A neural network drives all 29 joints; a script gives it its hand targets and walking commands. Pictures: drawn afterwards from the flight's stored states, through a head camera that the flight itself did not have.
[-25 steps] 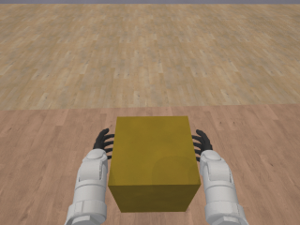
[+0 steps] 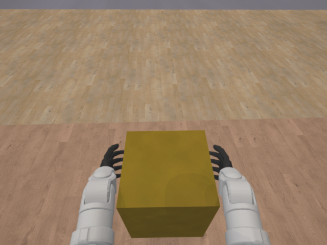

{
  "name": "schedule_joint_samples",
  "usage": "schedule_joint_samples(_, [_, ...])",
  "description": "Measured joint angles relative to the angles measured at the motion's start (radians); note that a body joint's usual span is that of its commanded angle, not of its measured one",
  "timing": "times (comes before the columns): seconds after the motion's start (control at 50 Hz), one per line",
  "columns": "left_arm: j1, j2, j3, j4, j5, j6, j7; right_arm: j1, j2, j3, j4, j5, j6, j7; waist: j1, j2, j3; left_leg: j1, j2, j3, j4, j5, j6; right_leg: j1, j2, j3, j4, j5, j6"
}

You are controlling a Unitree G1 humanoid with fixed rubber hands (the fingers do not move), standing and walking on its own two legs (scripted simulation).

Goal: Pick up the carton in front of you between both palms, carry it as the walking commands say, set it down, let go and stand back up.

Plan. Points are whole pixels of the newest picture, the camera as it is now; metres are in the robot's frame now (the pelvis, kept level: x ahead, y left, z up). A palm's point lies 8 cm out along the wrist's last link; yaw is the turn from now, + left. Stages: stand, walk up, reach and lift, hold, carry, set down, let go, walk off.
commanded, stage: reach and lift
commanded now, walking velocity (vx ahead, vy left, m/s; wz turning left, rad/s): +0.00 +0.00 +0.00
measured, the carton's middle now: (166, 186) +0.29 +0.00 -0.04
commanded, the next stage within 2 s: hold in 0.12 s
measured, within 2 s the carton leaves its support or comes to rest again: neither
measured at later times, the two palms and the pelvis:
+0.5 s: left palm (106, 171) +0.28 +0.15 +0.05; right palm (228, 173) +0.27 -0.15 +0.05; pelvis -0.01 +0.00 +0.00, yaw +0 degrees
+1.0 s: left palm (113, 130) +0.39 +0.15 +0.07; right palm (221, 130) +0.39 -0.15 +0.08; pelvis +0.15 +0.00 -0.02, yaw -2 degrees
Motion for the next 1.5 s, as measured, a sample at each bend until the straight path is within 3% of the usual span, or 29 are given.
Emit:
schedule_joint_samples(0.28, [0.019, 0.004, -0.031, -0.084, -0.020, 0.059, 0.004, 0.021, -0.005, 0.028, -0.087, 0.021, 0.061, -0.005, -0.002, 0.000, 0.000, 0.038, 0.002, 0.001, -0.023, 0.012, 0.001, 0.040, -0.002, -0.001, -0.026, 0.013, 0.001])
schedule_joint_samples(0.46, [-0.025, -0.006, 0.002, -0.041, 0.007, 0.086, -0.006, -0.022, 0.005, -0.013, -0.046, -0.006, 0.087, 0.010, -0.003, -0.001, 0.020, 0.046, 0.000, 0.004, -0.009, 0.012, 0.002, 0.046, -0.003, -0.003, -0.009, 0.012, 0.002])
schedule_joint_samples(0.52, [-0.014, -0.003, -0.010, -0.064, -0.008, 0.093, 0.000, -0.007, 0.001, 0.004, -0.077, 0.006, 0.098, 0.002, -0.003, -0.001, -0.027, -0.038, 0.013, 0.037, 0.069, -0.084, -0.003, -0.036, -0.012, -0.026, 0.062, -0.071, 0.006])
schedule_joint_samples(0.56, [-0.002, 0.000, -0.026, -0.103, -0.022, 0.108, 0.006, 0.006, -0.002, 0.016, -0.114, 0.024, 0.110, -0.004, -0.004, 0.000, -0.064, -0.091, 0.026, 0.060, 0.111, -0.178, -0.009, -0.086, -0.021, -0.046, 0.097, -0.158, 0.008])
schedule_joint_samples(0.64, [0.014, 0.003, -0.056, -0.231, -0.061, 0.147, 0.023, 0.021, -0.005, 0.041, -0.239, 0.065, 0.147, -0.020, -0.004, 0.005, -0.102, -0.164, 0.047, 0.099, 0.175, -0.149, -0.007, -0.153, -0.038, -0.080, 0.144, -0.123, 0.009])
schedule_joint_samples(0.74, [0.061, 0.013, -0.070, -0.381, -0.101, 0.236, 0.034, 0.045, -0.009, 0.095, -0.362, 0.097, 0.235, -0.042, 0.007, -0.005, -0.174, -0.176, 0.059, 0.146, 0.204, -0.137, 0.003, -0.216, -0.068, -0.126, 0.253, -0.213, 0.006])
schedule_joint_samples(0.84, [0.095, 0.016, -0.129, -0.495, -0.150, 0.335, 0.073, 0.116, -0.019, 0.112, -0.520, 0.130, 0.337, -0.067, -0.004, 0.027, -0.201, -0.168, 0.098, 0.141, 0.242, -0.208, -0.005, -0.171, -0.055, -0.220, 0.163, -0.118, -0.001])
schedule_joint_samples(0.92, [0.142, 0.020, -0.179, -0.583, -0.178, 0.411, 0.098, 0.197, -0.024, 0.114, -0.642, 0.182, 0.410, -0.097, -0.007, -0.025, -0.204, -0.256, 0.077, 0.232, 0.341, -0.304, -0.003, -0.125, -0.088, -0.237, 0.138, -0.192, -0.001])
schedule_joint_samples(0.96, [0.185, 0.022, -0.183, -0.653, -0.195, 0.442, 0.113, 0.217, -0.023, 0.129, -0.686, 0.209, 0.439, -0.112, 0.000, -0.048, -0.186, -0.271, 0.056, 0.279, 0.254, -0.248, 0.002, -0.093, -0.105, -0.227, 0.115, -0.203, 0.011])
schedule_joint_samples(0.98, [0.208, 0.023, -0.182, -0.695, -0.207, 0.455, 0.120, 0.223, -0.023, 0.138, -0.707, 0.222, 0.449, -0.118, 0.006, -0.055, -0.174, -0.256, 0.047, 0.300, 0.189, -0.158, 0.012, -0.083, -0.111, -0.217, 0.129, -0.221, 0.016])
schedule_joint_samples(1.0, [0.236, 0.023, -0.175, -0.735, -0.217, 0.463, 0.126, 0.228, -0.022, 0.153, -0.716, 0.234, 0.451, -0.123, 0.016, -0.066, -0.167, -0.231, 0.041, 0.321, 0.169, -0.088, 0.030, -0.093, -0.124, -0.210, 0.182, -0.243, 0.017])
schedule_joint_samples(1.04, [0.290, 0.020, -0.162, -0.783, -0.237, 0.473, 0.142, 0.246, -0.021, 0.180, -0.719, 0.246, 0.458, -0.129, 0.014, -0.047, -0.173, -0.189, 0.049, 0.342, 0.167, -0.134, 0.055, -0.175, -0.121, -0.216, 0.391, -0.249, 0.015])
schedule_joint_samples(1.08, [0.307, 0.018, -0.164, -0.794, -0.258, 0.488, 0.155, 0.280, -0.019, 0.181, -0.741, 0.256, 0.468, -0.139, -0.001, -0.010, -0.175, -0.143, 0.063, 0.334, 0.134, -0.178, 0.055, -0.277, -0.093, -0.228, 0.578, -0.290, 0.000])
schedule_joint_samples(1.12, [0.309, 0.018, -0.170, -0.792, -0.275, 0.490, 0.158, 0.311, -0.016, 0.176, -0.772, 0.269, 0.473, -0.155, -0.020, 0.019, -0.173, -0.087, 0.073, 0.318, 0.070, -0.174, 0.033, -0.371, -0.083, -0.251, 0.630, -0.285, -0.008])
schedule_joint_samples(1.24, [0.332, 0.015, -0.182, -0.805, -0.269, 0.444, 0.183, 0.343, -0.013, 0.182, -0.832, 0.280, 0.464, -0.182, -0.056, 0.047, -0.146, 0.099, 0.096, 0.291, -0.052, -0.219, 0.000, -0.500, -0.086, -0.317, 0.297, -0.028, -0.016])
schedule_joint_samples(1.3, [0.346, 0.013, -0.189, -0.821, -0.270, 0.435, 0.178, 0.350, -0.013, 0.183, -0.850, 0.280, 0.462, -0.179, -0.042, 0.043, -0.127, 0.149, 0.131, 0.292, 0.076, -0.324, -0.025, -0.439, -0.068, -0.382, 0.169, 0.060, -0.044])
schedule_joint_samples(1.32, [0.344, 0.014, -0.195, -0.810, -0.269, 0.431, 0.174, 0.352, -0.013, 0.178, -0.848, 0.278, 0.461, -0.174, -0.032, 0.048, -0.126, 0.123, 0.156, 0.286, 0.196, -0.327, -0.023, -0.427, -0.064, -0.395, 0.202, 0.093, -0.074])
schedule_joint_samples(1.36, [0.339, 0.015, -0.201, -0.780, -0.271, 0.433, 0.161, 0.350, -0.012, 0.164, -0.822, 0.272, 0.462, -0.162, -0.003, 0.041, -0.128, -0.017, 0.158, 0.221, 0.532, -0.286, -0.008, -0.410, -0.064, -0.409, 0.265, 0.024, -0.113])
schedule_joint_samples(1.4, [0.347, 0.014, -0.200, -0.770, -0.274, 0.444, 0.150, 0.347, -0.013, 0.163, -0.797, 0.264, 0.466, -0.147, 0.016, 0.025, -0.121, -0.169, 0.135, 0.181, 0.768, -0.243, 0.011, -0.354, -0.063, -0.410, 0.228, -0.014, -0.113])
schedule_joint_samples(1.44, [0.361, 0.012, -0.196, -0.771, -0.266, 0.449, 0.148, 0.351, -0.012, 0.173, -0.779, 0.253, 0.463, -0.139, 0.033, 0.013, -0.120, -0.286, 0.134, 0.190, 0.817, -0.176, 0.018, -0.286, -0.057, -0.406, 0.150, -0.005, -0.100])
schedule_joint_samples(1.5, [0.362, 0.012, -0.192, -0.762, -0.254, 0.446, 0.141, 0.357, -0.012, 0.182, -0.760, 0.241, 0.446, -0.133, 0.049, -0.004, -0.131, -0.403, 0.138, 0.218, 0.698, -0.100, 0.017, -0.195, -0.058, -0.390, 0.042, 0.000, -0.094])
